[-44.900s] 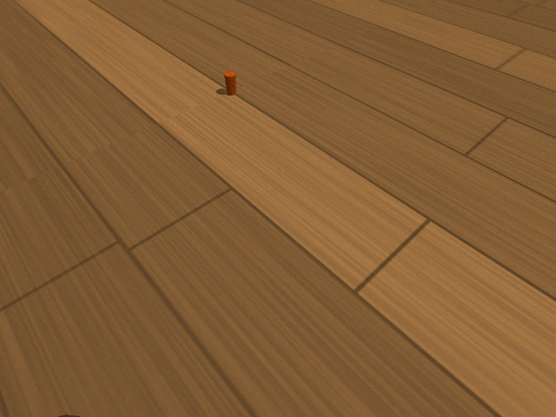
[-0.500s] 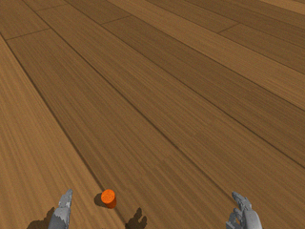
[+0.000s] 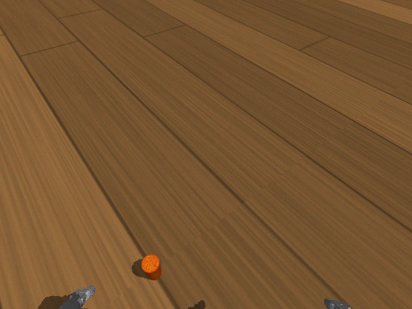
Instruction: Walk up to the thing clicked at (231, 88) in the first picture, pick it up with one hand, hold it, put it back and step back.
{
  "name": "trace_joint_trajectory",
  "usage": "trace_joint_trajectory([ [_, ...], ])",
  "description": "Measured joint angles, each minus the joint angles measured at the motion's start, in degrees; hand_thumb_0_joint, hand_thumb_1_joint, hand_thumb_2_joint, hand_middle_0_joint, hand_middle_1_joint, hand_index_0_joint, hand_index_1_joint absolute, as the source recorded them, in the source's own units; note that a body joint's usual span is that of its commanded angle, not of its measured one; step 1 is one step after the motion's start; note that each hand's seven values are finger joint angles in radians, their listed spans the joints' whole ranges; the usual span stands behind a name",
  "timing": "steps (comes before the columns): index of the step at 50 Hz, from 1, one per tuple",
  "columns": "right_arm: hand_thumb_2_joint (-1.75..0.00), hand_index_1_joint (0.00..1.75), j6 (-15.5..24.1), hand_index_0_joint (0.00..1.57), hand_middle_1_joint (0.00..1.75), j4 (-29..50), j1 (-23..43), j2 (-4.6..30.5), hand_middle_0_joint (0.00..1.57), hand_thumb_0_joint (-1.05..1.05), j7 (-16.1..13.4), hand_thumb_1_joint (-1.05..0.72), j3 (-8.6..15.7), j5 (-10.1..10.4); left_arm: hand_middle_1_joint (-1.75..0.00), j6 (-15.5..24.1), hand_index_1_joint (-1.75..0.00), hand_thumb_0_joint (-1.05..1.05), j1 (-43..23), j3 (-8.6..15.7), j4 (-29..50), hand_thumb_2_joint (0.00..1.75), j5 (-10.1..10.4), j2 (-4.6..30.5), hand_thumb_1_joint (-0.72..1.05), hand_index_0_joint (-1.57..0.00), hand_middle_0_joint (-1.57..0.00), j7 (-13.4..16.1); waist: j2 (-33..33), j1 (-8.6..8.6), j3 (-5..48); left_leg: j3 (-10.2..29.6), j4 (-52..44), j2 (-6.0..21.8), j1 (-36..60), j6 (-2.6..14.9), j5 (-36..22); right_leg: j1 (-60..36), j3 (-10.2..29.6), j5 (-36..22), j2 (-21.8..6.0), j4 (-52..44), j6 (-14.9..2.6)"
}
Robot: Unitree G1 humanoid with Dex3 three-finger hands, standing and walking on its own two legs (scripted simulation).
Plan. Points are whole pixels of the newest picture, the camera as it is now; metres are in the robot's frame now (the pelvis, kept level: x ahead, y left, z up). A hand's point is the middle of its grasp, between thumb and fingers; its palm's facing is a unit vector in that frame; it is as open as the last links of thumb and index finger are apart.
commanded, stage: stand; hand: left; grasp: from the side
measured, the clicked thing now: (152, 268) +0.41 +0.24 -0.68
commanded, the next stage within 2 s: step back in 1.96 s
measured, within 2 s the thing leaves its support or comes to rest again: neither
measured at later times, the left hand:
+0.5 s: hand out of the picture +0.03 +0.26 -0.13, palm faces -0.01 -0.94 -0.33, open 7.4 cm
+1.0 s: hand out of the picture +0.04 +0.25 -0.13, palm faces -0.03 -0.94 -0.33, open 7.4 cm
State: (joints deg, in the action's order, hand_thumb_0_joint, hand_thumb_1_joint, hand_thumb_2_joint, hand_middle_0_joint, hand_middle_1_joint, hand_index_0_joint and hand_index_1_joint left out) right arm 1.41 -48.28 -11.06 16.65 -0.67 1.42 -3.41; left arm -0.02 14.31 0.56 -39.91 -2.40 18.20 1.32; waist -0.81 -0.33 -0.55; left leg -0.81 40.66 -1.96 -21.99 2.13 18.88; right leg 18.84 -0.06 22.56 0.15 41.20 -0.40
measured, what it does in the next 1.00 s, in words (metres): stands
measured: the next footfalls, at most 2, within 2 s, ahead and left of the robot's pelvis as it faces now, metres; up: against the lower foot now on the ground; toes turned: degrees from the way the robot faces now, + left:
none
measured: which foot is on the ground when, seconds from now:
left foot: down 0.00-1.00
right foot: down 0.00-1.00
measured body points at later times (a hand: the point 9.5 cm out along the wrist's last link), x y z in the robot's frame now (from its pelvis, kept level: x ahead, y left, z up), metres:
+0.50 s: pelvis -0.02 +0.02 +0.03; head -0.03 +0.02 +0.48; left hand +0.03 +0.31 -0.11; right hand +0.05 -0.27 -0.11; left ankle +0.03 +0.10 -0.72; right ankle -0.01 -0.12 -0.72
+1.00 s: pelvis -0.01 +0.00 +0.03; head -0.01 +0.00 +0.48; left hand +0.04 +0.29 -0.11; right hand +0.05 -0.29 -0.11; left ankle +0.03 +0.10 -0.72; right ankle -0.01 -0.12 -0.72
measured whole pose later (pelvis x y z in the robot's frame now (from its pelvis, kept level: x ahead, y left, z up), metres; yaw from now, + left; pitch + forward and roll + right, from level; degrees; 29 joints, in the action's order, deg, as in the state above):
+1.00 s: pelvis -0.01 +0.00 +0.03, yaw +0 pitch -3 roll +0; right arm 0.5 -67.3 -7.0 18.3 0.1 1.3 -1.1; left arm 1.3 9.1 -0.6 -66.3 -1.0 18.2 0.8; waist 0.1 0.1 -2.9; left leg -0.5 18.4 -2.4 -8.3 2.1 6.8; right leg 5.9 0.1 11.0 -0.3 20.2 0.2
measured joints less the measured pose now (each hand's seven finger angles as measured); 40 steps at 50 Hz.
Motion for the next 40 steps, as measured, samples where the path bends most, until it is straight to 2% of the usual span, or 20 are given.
trace_joint_trajectory([
  [7, -0.90, 0.30, -0.71, 0.20, 0.30, -6.03, 0.07, 0.86, 0.20, 0.01, 0.23, -0.91, 0.43, 0.47, -0.30, 0.62, -0.30, 0.01, -0.82, 0.15, -9.44, 0.89, 0.60, 0.54, 0.88, -0.21, -0.21, 0.35, 0.07, 0.12, -0.99, -0.12, -7.47, -0.44, 5.93, 0.42, -3.64, -5.86, 0.26, -3.74, -0.45, -7.49, 0.59],
  [18, -0.90, 0.30, -1.03, 0.20, 0.30, -13.09, 1.86, 0.27, 0.20, 0.01, 0.31, -0.91, -0.19, 1.29, -0.30, 0.61, -0.30, 0.01, -3.18, -0.69, -18.81, 0.90, 1.08, -0.17, 0.90, -0.21, -0.21, -0.06, 0.13, -0.14, -2.12, -0.29, -17.50, -1.25, 11.89, 0.99, -9.63, -11.22, 0.59, -9.27, -1.28, -16.41, 1.47],
  [27, -0.90, 0.30, -1.07, 0.20, 0.30, -16.15, 2.82, 0.90, 0.20, 0.01, 0.54, -0.91, 0.25, 1.66, -0.30, 0.81, -0.30, 0.01, -3.10, -0.80, -23.37, 0.90, 1.06, 0.24, 0.91, -0.21, -0.21, -0.45, 0.79, -0.27, -2.40, -0.20, -21.23, -1.50, 12.74, 0.95, -12.32, -11.52, 0.56, -11.31, -1.54, -18.93, 1.61],
  [40, -0.90, 0.30, -1.32, 0.20, 0.30, -18.21, 3.49, 1.72, 0.20, 0.01, 0.84, -0.91, 0.36, 1.98, -0.30, 1.10, -0.30, 0.01, -3.06, -1.08, -26.08, 0.90, 1.14, 0.52, 0.91, -0.21, -0.21, -0.41, 1.35, -0.01, -2.34, 0.32, -21.38, -0.86, 12.23, 0.43, -12.42, -11.41, 0.07, -11.64, -0.87, -19.78, 1.01],
])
